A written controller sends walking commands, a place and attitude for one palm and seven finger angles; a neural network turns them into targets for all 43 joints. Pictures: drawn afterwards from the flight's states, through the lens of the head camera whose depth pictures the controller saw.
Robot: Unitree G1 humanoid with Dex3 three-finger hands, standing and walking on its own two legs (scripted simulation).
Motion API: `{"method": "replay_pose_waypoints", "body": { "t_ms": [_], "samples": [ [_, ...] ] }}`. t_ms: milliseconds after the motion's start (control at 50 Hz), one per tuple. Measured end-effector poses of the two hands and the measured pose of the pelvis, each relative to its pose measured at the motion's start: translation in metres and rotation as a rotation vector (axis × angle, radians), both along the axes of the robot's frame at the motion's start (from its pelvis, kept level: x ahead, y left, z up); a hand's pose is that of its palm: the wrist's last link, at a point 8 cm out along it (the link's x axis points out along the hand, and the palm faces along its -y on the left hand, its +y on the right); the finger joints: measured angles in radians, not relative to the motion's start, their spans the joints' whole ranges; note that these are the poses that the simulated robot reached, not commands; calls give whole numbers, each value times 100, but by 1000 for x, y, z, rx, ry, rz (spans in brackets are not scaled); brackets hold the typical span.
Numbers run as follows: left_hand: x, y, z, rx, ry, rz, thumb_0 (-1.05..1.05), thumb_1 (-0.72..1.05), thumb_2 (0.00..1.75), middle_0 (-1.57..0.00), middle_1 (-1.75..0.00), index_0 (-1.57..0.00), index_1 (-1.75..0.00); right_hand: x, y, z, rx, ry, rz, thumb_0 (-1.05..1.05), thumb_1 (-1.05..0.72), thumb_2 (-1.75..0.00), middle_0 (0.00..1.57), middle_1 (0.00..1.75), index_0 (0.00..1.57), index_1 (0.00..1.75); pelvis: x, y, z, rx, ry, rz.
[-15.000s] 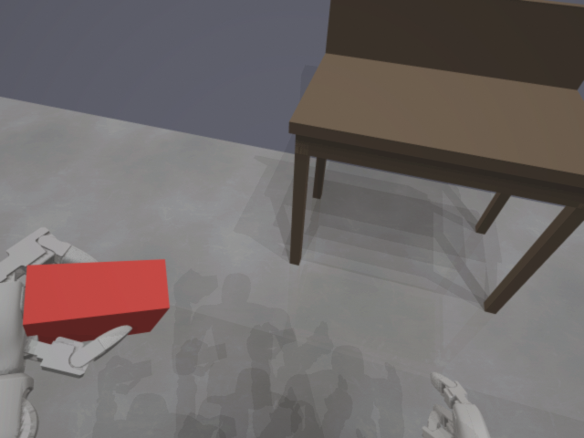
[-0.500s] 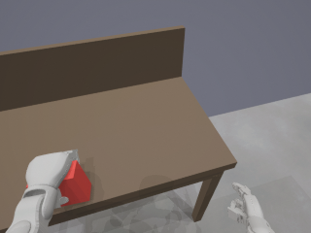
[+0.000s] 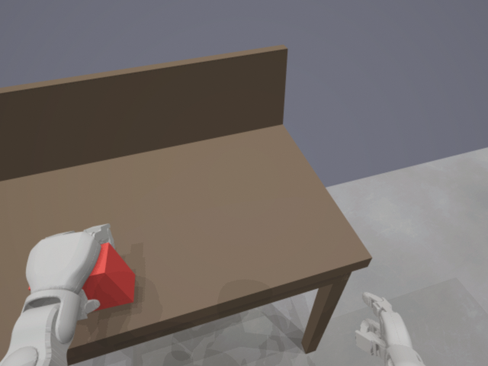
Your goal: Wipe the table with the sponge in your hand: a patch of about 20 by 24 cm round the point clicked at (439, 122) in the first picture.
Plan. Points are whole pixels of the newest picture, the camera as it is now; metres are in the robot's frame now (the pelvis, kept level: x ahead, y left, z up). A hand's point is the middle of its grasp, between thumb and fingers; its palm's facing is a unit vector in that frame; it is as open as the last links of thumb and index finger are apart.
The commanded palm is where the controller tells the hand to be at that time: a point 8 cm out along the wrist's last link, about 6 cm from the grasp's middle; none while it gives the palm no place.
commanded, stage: move the sponge above the wiping area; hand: left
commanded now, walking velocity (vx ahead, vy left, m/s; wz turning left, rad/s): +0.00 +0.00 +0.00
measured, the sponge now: (94, 285) +0.20 +0.30 +0.02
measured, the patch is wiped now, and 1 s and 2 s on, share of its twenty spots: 0.00 0.00 0.00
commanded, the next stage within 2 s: none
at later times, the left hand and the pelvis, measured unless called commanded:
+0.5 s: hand (65, 263) +0.20 +0.32 +0.08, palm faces +0.11 -0.04 -0.99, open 9.5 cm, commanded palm +0.16 +0.31 +0.12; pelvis +0.00 +0.00 +0.00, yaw +0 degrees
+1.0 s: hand (57, 278) +0.18 +0.34 +0.06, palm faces +0.01 -0.11 -0.99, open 9.5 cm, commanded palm +0.15 +0.30 +0.12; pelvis +0.00 +0.00 +0.00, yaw +1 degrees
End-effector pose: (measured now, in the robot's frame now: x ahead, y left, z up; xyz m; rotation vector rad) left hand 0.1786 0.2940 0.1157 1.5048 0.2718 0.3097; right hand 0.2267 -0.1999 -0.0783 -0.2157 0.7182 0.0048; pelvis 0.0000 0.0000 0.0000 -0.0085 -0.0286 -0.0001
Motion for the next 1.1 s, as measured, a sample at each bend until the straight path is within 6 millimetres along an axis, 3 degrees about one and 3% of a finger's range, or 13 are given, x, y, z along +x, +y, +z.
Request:
{"method": "replay_pose_waypoints", "body": {
  "t_ms": [80, 140, 280, 380, 500, 560, 600, 700, 760, 800, 920, 1000, 1100],
  "samples": [
    [-4, 25, 11, -16, -29, 158, 1, -44, 102, -79, -137, -78, -137, 2, 2, 0, 32, 6, -14, 2, -91, -90, 20, 30, 20, 30, 0, 1, 1, 1, -4, 4],
    [-9, 33, 0, -62, 49, 241, 1, -44, 102, -79, -137, -78, -137, 5, 2, 1, 37, -1, -13, 2, -91, -90, 20, 30, 20, 30, -2, 2, 1, 2, -6, 14],
    [-11, -1, -37, -137, 217, 60, 1, -44, 102, -79, -137, -78, -137, 7, 3, 5, -20, -30, 25, 1, -91, -90, 20, 30, 20, 30, -5, 4, 0, 1, 0, 22],
    [-3, -11, -14, -31, 60, -66, 1, -44, 102, -80, -137, -79, -137, 3, 7, 5, -24, -18, 29, 1, -91, -90, 20, 30, 20, 30, -4, 3, 0, -2, -3, 2],
    [-1, 23, 17, -13, -70, 144, 1, -44, 102, -79, -137, -78, -137, 1, 9, 1, 39, 5, -4, 1, -91, -90, 20, 30, 20, 30, -2, 3, 1, 0, -8, 2],
    [-6, 35, 5, -60, 25, 257, 1, -44, 102, -79, -138, -78, -138, 2, 7, 1, 49, 9, -11, 2, -91, -90, 20, 30, 20, 30, -3, 4, 2, 2, -9, 12],
    [-9, 32, -11, -94, 122, 268, 1, -44, 102, -79, -138, -78, -138, 3, 5, 2, 40, 1, -4, 2, -91, -90, 20, 30, 20, 30, -4, 5, 2, 3, -7, 22],
    [-10, -5, -39, -158, 235, 68, 1, -44, 102, -79, -138, -78, -138, 5, 2, 4, -14, -21, 25, 1, -91, -90, 20, 30, 20, 30, -6, 6, 1, 2, 1, 24],
    [-8, -21, -29, -105, 155, -66, 1, -44, 102, -80, -138, -79, -138, 4, 3, 4, -36, -16, 34, 1, -91, -90, 20, 30, 20, 30, -4, 4, 0, 0, -2, 10],
    [-5, -21, -15, -41, 67, -90, 1, -44, 102, -80, -138, -79, -138, 3, 4, 3, -28, -10, 30, 1, -91, -90, 20, 30, 20, 30, -2, 3, 0, -2, -3, 2],
    [-3, 20, 18, -4, -87, 149, 1, -44, 102, -80, -138, -79, -138, 2, 5, 1, 40, 14, -4, 2, -91, -90, 20, 30, 20, 30, 0, 0, 1, 1, -10, -2],
    [-12, 34, 3, -74, 47, 292, 1, -44, 102, -79, -139, -78, -139, 6, 2, 3, 53, 2, -11, 2, -91, -90, 20, 30, 20, 30, -1, 0, 2, 3, -12, 15],
    [-21, 5, -35, -169, 236, 164, 1, -44, 102, -80, -139, -79, -139, 10, -3, 7, 3, -34, 14, 1, -91, -90, 20, 30, 20, 30, -4, 2, 1, 2, -7, 27]
  ]
}}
